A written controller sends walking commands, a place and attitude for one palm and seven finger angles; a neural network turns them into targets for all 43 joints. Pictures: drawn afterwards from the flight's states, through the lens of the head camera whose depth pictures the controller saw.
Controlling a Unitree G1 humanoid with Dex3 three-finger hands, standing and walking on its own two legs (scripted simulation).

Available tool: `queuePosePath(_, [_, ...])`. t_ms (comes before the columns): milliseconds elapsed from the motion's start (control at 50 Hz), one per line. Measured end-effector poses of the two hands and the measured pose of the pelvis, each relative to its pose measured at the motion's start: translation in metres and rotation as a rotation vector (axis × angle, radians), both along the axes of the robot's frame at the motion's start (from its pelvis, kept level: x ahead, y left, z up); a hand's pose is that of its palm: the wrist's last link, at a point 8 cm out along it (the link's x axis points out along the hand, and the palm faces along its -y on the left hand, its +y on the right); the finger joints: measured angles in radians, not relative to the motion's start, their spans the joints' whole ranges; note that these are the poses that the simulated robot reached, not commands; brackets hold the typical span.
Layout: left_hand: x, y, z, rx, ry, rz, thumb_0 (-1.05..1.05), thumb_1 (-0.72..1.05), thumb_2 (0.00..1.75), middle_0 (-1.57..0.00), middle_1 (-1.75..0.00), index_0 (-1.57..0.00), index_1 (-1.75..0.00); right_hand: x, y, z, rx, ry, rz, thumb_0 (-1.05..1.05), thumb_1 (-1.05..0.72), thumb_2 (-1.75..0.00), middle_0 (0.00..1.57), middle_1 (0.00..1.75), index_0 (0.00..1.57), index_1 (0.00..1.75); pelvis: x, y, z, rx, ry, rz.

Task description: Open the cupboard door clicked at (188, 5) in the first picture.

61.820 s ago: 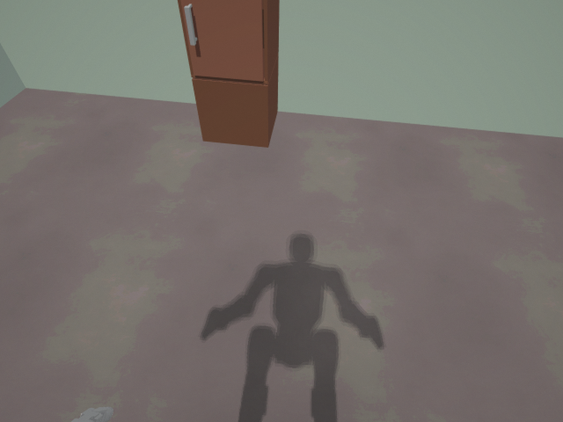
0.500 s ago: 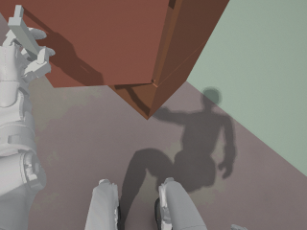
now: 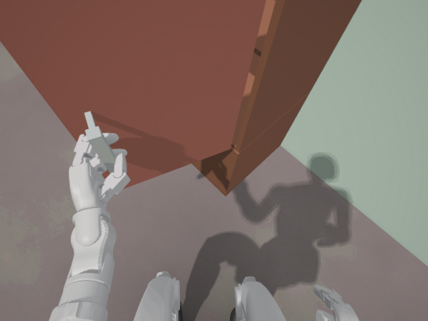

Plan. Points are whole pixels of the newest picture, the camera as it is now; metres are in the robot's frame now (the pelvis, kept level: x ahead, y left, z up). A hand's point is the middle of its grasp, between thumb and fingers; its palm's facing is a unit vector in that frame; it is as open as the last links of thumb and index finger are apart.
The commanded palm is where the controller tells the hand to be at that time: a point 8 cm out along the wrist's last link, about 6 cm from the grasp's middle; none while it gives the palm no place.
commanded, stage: pull the door open along its arc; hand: left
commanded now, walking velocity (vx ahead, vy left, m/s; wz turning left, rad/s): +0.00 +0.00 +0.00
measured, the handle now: (105, 148) +0.42 +0.21 +0.02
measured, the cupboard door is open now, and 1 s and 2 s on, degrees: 70 98 100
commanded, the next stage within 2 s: open thumb and fingers to let go in 0.52 s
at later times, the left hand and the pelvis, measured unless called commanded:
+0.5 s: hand (172, 220) +0.29 +0.08 +0.02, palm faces +0.45 -0.89 +0.02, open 6.2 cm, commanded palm +0.22 +0.10 +0.01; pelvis +0.01 -0.04 +0.00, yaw +4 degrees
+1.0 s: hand (183, 223) +0.28 +0.06 +0.01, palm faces +0.44 -0.90 +0.00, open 9.6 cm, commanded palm +0.24 +0.09 +0.01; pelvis -0.01 -0.05 -0.01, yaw +5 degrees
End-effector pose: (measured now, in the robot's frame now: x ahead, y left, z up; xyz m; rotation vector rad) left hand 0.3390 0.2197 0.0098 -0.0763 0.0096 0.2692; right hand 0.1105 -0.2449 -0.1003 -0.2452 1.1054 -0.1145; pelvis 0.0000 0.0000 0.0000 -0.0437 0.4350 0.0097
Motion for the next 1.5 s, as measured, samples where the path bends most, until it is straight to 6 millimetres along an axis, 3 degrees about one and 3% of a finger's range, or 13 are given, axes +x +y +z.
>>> queuePosePath(100, [-0.025,-0.026,0.001,0.008,0.001,0.149,0.02,0.71,0.76,-0.32,-1.3,-0.35,-1.28,0.038,0.01,0.0,0.029,-0.076,0.085,0.01,-0.91,-0.9,0.2,0.3,0.2,0.3,0.001,-0.007,-0.002,0.012,-0.018,0.012])
queuePosePath(200, [-0.043,-0.046,0.002,0.042,0.008,0.216,0.02,0.7,0.76,-0.33,-1.29,-0.34,-1.29,0.061,0.017,-0.002,0.057,-0.119,0.137,0.01,-0.91,-0.9,0.2,0.3,0.2,0.3,0.001,-0.016,-0.003,0.02,-0.032,0.027])
queuePosePath(420, [-0.083,-0.089,0.006,0.041,0.05,0.201,0.03,0.68,0.73,-0.3,-1.3,-0.34,-1.32,0.064,0.005,0.002,0.068,-0.146,0.161,0.01,-0.91,-0.9,0.2,0.3,0.2,0.3,0.005,-0.035,0.004,0.033,-0.061,0.051])
queuePosePath(620, [-0.105,-0.126,0.009,0.061,0.065,0.165,0.03,0.7,0.75,-0.27,-1.31,-0.33,-1.33,0.07,-0.006,-0.001,0.059,-0.211,0.187,0.01,-0.91,-0.9,0.2,0.3,0.2,0.3,0.004,-0.045,-0.001,0.047,-0.06,0.064])
queuePosePath(840, [-0.098,-0.123,0.005,0.075,0.038,0.199,0.02,0.55,0.74,-0.35,-1.31,-0.36,-1.31,0.075,-0.001,-0.011,0.073,-0.229,0.206,0.01,-0.91,-0.9,0.2,0.3,0.2,0.3,-0.007,-0.051,-0.008,0.05,-0.064,0.075])
queuePosePath(1100, [-0.098,-0.122,0.004,0.069,0.033,0.18,0.01,-0.17,0.44,-0.32,-1.24,-0.33,-1.23,0.055,-0.002,-0.009,0.052,-0.208,0.187,0.01,-0.91,-0.9,0.2,0.3,0.2,0.3,-0.015,-0.043,-0.007,0.04,-0.074,0.069])
queuePosePath(1200, [-0.097,-0.122,0.003,0.068,0.024,0.171,0.0,-0.36,0.36,-0.3,-1.15,-0.32,-1.14,0.049,-0.001,-0.01,0.04,-0.195,0.181,0.01,-0.91,-0.9,0.2,0.3,0.2,0.3,-0.018,-0.039,-0.008,0.035,-0.077,0.069])
queuePosePath(1360, [-0.095,-0.12,0.003,0.067,0.019,0.165,-0.01,-0.47,0.31,-0.29,-0.86,-0.31,-0.85,0.046,0.01,-0.01,0.041,-0.192,0.188,0.01,-0.91,-0.9,0.2,0.3,0.2,0.3,-0.023,-0.032,-0.009,0.027,-0.077,0.069])
queuePosePath(1500, [-0.097,-0.116,0.003,0.069,0.021,0.143,-0.01,-0.49,0.3,-0.37,-0.69,-0.38,-0.68,0.048,0.021,-0.009,0.054,-0.205,0.202,0.01,-0.91,-0.9,0.2,0.3,0.2,0.3,-0.026,-0.027,-0.009,0.021,-0.083,0.071])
